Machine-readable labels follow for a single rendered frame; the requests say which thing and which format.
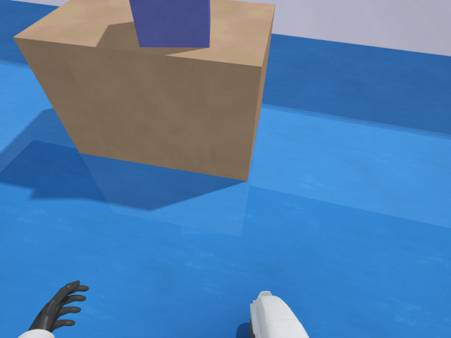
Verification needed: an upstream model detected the pedestal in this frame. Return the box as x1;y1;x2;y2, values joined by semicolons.
13;0;276;181

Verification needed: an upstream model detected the robot left hand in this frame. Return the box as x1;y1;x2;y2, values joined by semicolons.
28;280;89;333

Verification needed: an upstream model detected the carton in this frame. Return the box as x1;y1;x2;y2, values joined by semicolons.
129;0;211;48

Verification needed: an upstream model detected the right robot thigh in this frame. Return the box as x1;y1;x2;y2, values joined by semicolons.
250;296;309;338

